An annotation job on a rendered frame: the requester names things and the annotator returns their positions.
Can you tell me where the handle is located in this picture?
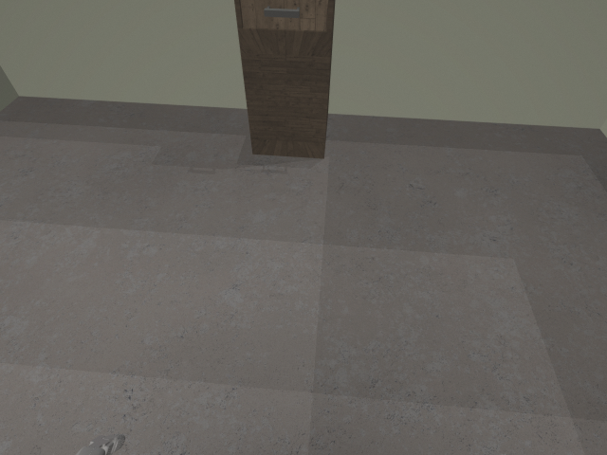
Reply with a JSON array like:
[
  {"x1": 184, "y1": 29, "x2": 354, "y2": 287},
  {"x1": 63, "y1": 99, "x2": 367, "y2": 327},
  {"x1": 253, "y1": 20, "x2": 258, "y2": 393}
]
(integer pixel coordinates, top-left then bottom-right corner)
[{"x1": 264, "y1": 6, "x2": 300, "y2": 18}]

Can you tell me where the left robot hand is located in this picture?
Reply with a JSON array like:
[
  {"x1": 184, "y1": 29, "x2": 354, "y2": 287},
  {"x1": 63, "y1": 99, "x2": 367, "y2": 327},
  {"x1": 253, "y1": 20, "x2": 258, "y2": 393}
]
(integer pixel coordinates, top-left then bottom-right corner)
[{"x1": 76, "y1": 434, "x2": 125, "y2": 455}]

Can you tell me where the drawer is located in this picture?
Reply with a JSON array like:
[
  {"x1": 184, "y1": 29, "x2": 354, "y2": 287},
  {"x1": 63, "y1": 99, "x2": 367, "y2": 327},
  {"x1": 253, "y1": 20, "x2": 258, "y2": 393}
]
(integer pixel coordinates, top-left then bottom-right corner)
[{"x1": 240, "y1": 0, "x2": 329, "y2": 31}]

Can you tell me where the cabinet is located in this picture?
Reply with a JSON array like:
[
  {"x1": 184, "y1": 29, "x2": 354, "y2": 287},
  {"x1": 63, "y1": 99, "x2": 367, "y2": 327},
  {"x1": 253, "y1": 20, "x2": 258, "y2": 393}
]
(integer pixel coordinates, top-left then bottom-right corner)
[{"x1": 234, "y1": 0, "x2": 335, "y2": 158}]

